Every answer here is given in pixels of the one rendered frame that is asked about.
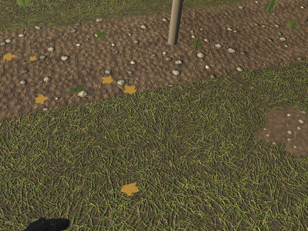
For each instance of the left robot hand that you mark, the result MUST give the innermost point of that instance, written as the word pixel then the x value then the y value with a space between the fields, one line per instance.
pixel 52 224

